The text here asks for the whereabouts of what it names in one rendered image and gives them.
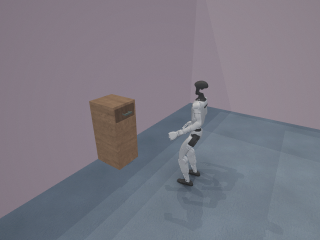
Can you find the robot right hand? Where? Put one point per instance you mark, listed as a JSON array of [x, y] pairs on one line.
[[188, 123]]

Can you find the robot left forearm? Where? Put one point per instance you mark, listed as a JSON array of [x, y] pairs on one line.
[[188, 129]]

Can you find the cabinet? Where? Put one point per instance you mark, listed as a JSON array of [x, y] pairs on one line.
[[116, 143]]

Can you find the handle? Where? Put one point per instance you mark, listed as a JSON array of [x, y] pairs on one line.
[[129, 112]]

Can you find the robot left hand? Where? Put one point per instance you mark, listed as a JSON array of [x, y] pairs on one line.
[[172, 135]]

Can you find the drawer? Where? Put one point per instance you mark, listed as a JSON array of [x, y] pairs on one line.
[[123, 110]]

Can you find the robot head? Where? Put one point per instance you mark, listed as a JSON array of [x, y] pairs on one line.
[[200, 85]]

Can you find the robot left upper arm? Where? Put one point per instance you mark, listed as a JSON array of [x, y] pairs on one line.
[[196, 106]]

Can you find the robot left shin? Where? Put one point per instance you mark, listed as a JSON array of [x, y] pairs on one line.
[[184, 167]]

